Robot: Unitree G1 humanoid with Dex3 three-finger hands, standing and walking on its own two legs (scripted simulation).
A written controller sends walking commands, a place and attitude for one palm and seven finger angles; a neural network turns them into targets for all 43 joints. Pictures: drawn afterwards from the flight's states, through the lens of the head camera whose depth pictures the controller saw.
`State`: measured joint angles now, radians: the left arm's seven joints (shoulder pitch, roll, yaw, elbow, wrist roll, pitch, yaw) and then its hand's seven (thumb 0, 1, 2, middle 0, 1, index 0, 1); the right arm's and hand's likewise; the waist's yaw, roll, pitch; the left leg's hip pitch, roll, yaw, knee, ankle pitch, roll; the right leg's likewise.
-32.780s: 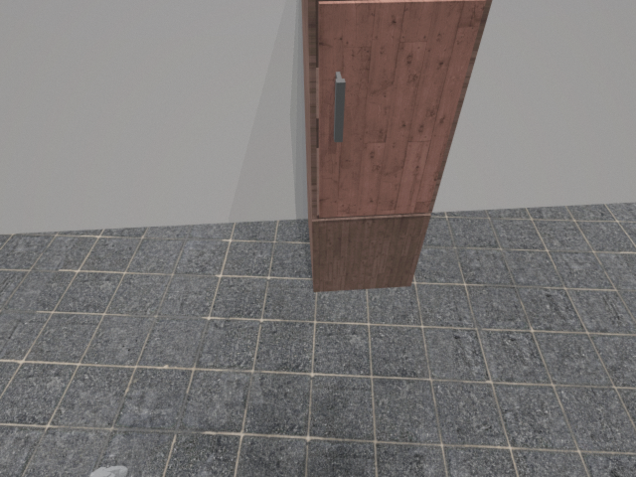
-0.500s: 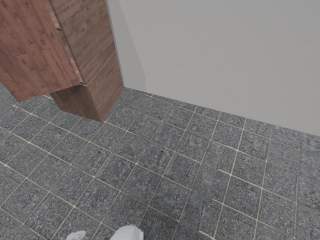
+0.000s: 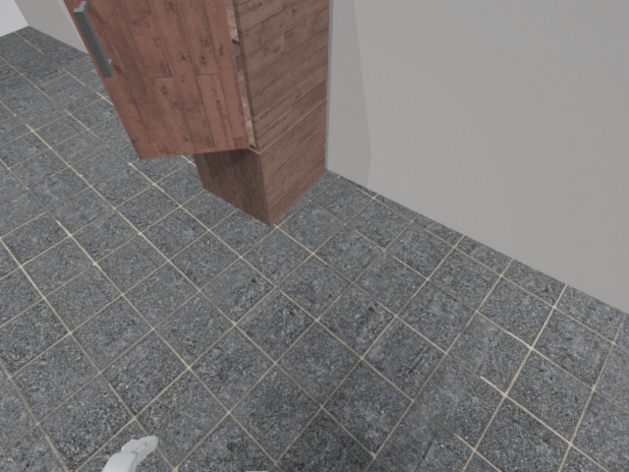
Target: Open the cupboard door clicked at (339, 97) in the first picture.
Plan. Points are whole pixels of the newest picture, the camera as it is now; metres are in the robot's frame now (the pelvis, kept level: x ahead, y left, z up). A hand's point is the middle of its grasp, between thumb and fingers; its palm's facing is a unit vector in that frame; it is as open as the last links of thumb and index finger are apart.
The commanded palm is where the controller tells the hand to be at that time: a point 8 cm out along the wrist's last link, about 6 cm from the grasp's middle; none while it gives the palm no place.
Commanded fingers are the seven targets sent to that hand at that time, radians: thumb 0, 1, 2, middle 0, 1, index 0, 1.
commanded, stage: turn to face it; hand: left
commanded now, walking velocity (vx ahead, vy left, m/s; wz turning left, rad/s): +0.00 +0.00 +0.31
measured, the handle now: (96, 40) +0.97 +0.55 +0.04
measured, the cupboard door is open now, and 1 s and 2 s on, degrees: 45 45 45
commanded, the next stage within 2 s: take the last steps up to it in 0.16 s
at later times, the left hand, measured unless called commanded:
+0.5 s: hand out of the picture +0.01 +0.22 -0.17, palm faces +0.23 -0.95 -0.20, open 7.4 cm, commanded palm none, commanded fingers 0.00 0.90 0.90 -0.20 -0.30 -0.20 -0.30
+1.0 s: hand out of the picture +0.03 +0.24 -0.18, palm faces +0.36 -0.92 -0.15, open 7.4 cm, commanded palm none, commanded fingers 0.00 0.90 0.90 -0.20 -0.30 -0.20 -0.30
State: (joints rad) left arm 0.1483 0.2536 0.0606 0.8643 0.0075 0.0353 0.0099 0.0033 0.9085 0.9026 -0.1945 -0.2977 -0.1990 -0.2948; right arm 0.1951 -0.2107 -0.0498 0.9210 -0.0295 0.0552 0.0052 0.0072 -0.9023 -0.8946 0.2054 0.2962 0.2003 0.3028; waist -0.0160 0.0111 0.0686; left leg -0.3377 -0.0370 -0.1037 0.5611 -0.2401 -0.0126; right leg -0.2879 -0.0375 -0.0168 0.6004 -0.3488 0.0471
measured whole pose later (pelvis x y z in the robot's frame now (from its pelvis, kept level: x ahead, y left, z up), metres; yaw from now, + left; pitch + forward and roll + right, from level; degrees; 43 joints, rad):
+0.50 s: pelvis +0.01 +0.01 +0.01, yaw +10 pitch +0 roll +0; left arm 0.23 0.22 0.06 1.00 0.02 0.04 -0.02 0.01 0.91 0.90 -0.20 -0.30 -0.20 -0.29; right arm 0.20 -0.19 -0.02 0.96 -0.04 -0.01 -0.01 0.01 -0.91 -0.89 0.20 0.30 0.20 0.30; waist 0.02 -0.03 0.06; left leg -0.23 -0.01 0.01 0.51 -0.29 0.03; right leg -0.42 -0.08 -0.07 0.97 -0.47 0.03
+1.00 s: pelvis +0.14 +0.10 -0.01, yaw +16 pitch +1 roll +0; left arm 0.40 0.16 0.05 1.10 0.02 -0.02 -0.01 0.00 0.90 0.90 -0.20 -0.30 -0.20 -0.30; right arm 0.17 -0.20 -0.05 0.97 -0.04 -0.04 0.03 0.01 -0.91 -0.90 0.20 0.30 0.19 0.30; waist 0.04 -0.04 0.05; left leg -0.38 0.05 0.12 0.59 -0.22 0.02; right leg -0.16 -0.17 -0.10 0.70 -0.48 0.06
